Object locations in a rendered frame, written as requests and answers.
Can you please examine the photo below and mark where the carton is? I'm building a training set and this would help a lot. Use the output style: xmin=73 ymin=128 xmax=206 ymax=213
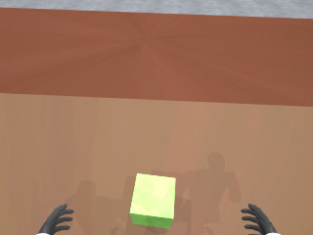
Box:
xmin=130 ymin=173 xmax=176 ymax=229

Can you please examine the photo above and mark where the robot left hand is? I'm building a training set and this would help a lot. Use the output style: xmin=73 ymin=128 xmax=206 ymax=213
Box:
xmin=37 ymin=204 xmax=74 ymax=235

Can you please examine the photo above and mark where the robot right hand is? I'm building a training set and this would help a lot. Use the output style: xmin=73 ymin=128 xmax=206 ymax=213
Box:
xmin=241 ymin=204 xmax=278 ymax=235

